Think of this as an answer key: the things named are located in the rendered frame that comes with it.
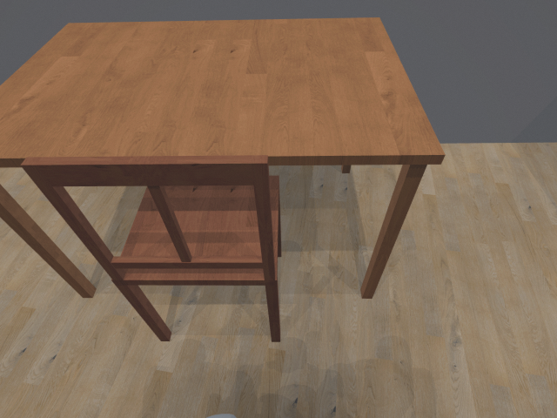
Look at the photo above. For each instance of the table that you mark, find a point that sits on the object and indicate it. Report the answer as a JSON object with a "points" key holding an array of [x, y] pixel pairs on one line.
{"points": [[315, 91]]}

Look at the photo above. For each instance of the chair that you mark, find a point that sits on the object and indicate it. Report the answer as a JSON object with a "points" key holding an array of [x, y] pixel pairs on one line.
{"points": [[203, 221]]}

